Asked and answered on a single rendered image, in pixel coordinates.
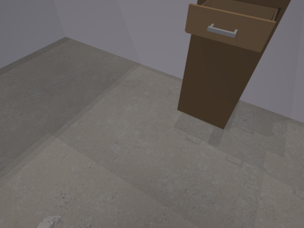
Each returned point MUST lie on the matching cabinet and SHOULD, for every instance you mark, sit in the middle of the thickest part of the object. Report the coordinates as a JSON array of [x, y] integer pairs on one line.
[[216, 73]]

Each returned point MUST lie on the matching robot left hand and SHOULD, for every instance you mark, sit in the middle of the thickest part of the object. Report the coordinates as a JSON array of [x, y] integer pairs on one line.
[[49, 222]]

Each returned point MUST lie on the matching drawer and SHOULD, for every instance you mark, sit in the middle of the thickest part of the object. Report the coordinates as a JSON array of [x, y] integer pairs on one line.
[[254, 22]]

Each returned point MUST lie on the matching handle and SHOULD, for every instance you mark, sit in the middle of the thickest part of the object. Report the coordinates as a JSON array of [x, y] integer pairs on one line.
[[221, 31]]

